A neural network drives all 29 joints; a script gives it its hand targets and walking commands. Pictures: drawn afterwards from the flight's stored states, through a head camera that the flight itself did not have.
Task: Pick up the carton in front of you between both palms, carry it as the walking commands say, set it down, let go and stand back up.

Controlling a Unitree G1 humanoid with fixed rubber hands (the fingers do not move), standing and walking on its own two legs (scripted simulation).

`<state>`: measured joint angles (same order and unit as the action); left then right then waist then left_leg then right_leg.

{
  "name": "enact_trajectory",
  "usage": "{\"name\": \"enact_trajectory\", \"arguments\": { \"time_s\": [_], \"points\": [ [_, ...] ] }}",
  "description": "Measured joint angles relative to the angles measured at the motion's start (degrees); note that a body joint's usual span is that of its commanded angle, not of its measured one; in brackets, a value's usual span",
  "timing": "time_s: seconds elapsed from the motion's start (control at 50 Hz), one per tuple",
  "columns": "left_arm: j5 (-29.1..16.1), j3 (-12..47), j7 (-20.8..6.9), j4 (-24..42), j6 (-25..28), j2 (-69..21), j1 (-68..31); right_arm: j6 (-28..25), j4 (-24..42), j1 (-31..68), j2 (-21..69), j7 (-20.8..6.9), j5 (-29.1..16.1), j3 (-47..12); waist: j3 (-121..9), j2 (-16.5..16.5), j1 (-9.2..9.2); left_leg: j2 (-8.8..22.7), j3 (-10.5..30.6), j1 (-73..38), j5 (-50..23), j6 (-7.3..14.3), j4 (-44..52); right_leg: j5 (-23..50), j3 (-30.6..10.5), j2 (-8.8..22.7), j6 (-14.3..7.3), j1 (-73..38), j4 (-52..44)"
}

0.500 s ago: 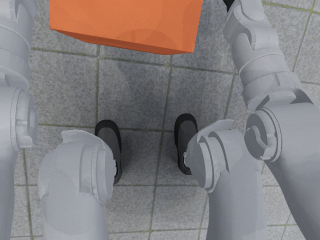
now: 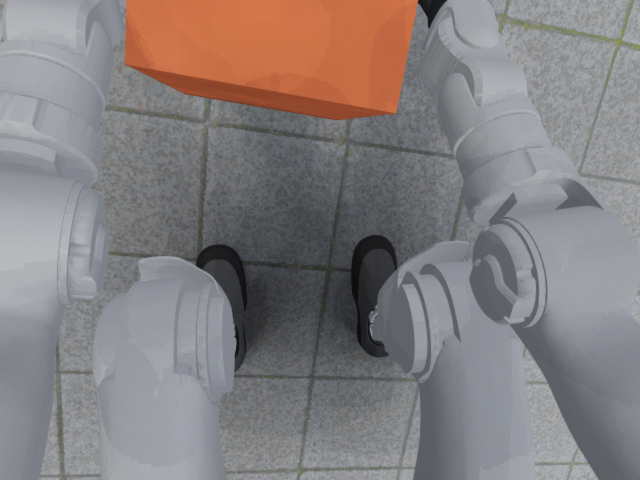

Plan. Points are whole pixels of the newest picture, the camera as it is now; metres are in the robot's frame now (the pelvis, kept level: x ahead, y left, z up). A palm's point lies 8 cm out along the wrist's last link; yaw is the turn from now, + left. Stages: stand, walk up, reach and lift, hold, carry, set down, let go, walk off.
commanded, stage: reach and lift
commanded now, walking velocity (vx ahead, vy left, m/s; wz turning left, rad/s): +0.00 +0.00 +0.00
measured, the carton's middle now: out of the picture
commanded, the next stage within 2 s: none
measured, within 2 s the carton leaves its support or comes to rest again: leaves its support in 0.28 s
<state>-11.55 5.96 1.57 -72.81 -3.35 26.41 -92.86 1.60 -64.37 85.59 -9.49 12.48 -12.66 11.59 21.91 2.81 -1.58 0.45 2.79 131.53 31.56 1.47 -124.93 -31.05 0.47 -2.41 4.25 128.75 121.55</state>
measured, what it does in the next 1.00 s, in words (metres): rises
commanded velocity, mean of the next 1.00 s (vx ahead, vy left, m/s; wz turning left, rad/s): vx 0.00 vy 0.00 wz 0.00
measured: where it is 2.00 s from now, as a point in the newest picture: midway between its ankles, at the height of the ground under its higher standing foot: (304, 322)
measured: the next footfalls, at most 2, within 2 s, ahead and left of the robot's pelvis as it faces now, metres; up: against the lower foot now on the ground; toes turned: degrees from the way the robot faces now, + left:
none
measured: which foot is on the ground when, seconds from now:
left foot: down 0.00-1.00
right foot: down 0.00-1.00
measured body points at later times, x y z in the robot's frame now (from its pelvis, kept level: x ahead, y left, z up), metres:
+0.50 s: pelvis +0.01 -0.01 +0.00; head +0.34 +0.07 +0.30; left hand +0.55 +0.20 -0.13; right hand +0.56 -0.10 -0.10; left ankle +0.11 +0.12 -0.34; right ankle +0.13 -0.14 -0.34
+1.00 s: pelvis +0.00 -0.02 +0.13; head +0.26 +0.04 +0.49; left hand +0.50 +0.20 +0.05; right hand +0.52 -0.10 +0.07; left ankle +0.11 +0.12 -0.34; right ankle +0.13 -0.14 -0.34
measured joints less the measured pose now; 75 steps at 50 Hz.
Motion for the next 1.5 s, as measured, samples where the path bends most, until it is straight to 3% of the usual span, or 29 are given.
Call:
{"name": "enact_trajectory", "arguments": {
  "time_s": [0.08, 0.18, 0.26, 0.34, 0.4, 0.48, 0.56, 0.7, 0.78, 0.9, 1.1, 1.5],
  "points": [
    [1.40, -0.05, 0.15, -1.99, -0.83, -0.46, -2.22, 0.72, -0.02, 0.84, 0.49, 0.46, 2.20, 3.47, 0.86, 0.42, 0.35, 0.16, -0.06, -0.45, -0.16, 0.04, -0.11, 0.30, -0.07, -0.21, -0.06, -0.32, 0.10],
    [6.26, -4.70, -0.47, -0.48, -4.46, -1.76, -2.07, 4.70, 2.05, 0.81, 0.66, -1.29, 6.78, 8.65, 0.39, 0.45, 0.89, 0.50, -0.40, 0.03, 0.15, 0.35, -1.29, 0.20, -0.44, -0.64, 0.13, 0.37, 1.28],
    [7.59, -6.74, -1.30, 4.09, -6.84, -2.56, 0.90, 7.43, 4.50, 0.00, 0.24, -2.00, 7.27, 9.29, -0.84, 0.46, 1.25, 0.91, -0.96, 0.90, 0.69, 0.74, -2.49, -0.09, -1.03, -1.12, 0.44, 1.55, 2.56],
    [7.34, -7.04, -0.22, 9.79, -9.00, -3.53, 5.95, 9.31, 8.22, -2.37, 0.82, -1.39, 5.85, 8.74, -3.14, 1.13, 0.87, 0.74, -1.22, 1.31, 1.12, 0.61, -2.87, -0.71, -1.56, -1.46, 0.66, 2.11, 3.26],
    [7.47, -7.05, 2.71, 14.79, -11.45, -5.10, 10.35, 10.21, 13.11, -5.97, 2.80, 0.36, 5.78, 9.27, -6.14, 1.48, 0.32, -0.11, -1.00, 1.42, 0.92, 0.03, -2.02, -1.31, -2.23, -2.16, 1.45, 1.97, 2.82],
    [8.80, -8.81, 2.12, 21.23, -14.57, -7.92, 15.65, 12.07, 21.82, -13.78, 6.13, -0.21, 7.39, 12.09, -11.96, 1.47, 0.01, -1.93, -0.43, 0.85, -0.01, -1.25, 0.77, 0.46, -3.05, -2.91, 1.53, 0.85, 0.67],
    [12.96, -14.27, 0.73, 23.06, -16.69, -11.83, 18.76, 13.71, 26.07, -19.12, 9.28, -1.98, 11.63, 16.04, -18.37, 0.81, 0.68, -3.18, 0.33, -1.29, -1.15, -2.14, 5.32, -1.84, -3.27, -2.83, 1.69, -1.57, -2.95],
    [22.79, -24.74, -2.49, 20.37, -18.55, -16.21, 21.44, 15.96, 23.79, -20.48, 13.46, -5.13, 23.11, 23.79, -25.91, -0.56, 0.86, -3.76, 1.21, -6.77, -3.99, -2.58, 14.94, 0.88, -2.58, -1.84, 0.03, -6.96, -12.34],
    [26.31, -27.49, -3.32, 20.92, -19.00, -17.83, 22.61, 16.89, 24.27, -21.20, 14.25, -6.09, 26.31, 25.14, -27.58, -1.26, 0.47, -3.87, 1.47, -9.33, -5.43, -2.61, 19.32, 2.26, -2.75, -2.24, 0.09, -9.48, -16.67],
    [27.40, -28.41, -3.35, 25.54, -19.43, -20.30, 25.77, 17.80, 27.66, -23.75, 14.22, -6.98, 25.52, 23.53, -28.99, -1.11, 0.54, -3.41, 1.05, -12.58, -6.15, -2.60, 23.80, 3.38, -3.47, -2.61, 0.06, -12.29, -20.95],
    [24.41, -26.29, -2.49, 34.02, -21.25, -23.18, 35.86, 19.41, 32.97, -31.86, 15.44, -6.99, 22.86, 18.86, -32.26, -0.88, 0.78, -3.16, 0.65, -21.23, -5.46, -2.74, 30.80, 2.78, -4.06, -2.16, -0.62, -20.47, -27.45],
    [24.38, -25.97, -1.26, 37.13, -19.33, -29.23, 54.62, 17.06, 31.43, -48.28, 17.32, -8.62, 23.46, 14.15, -34.77, -1.47, 0.62, -2.91, 0.68, -51.96, -6.63, -2.23, 51.72, 4.18, -4.62, -0.79, -1.96, -50.99, -48.29]
  ]
}}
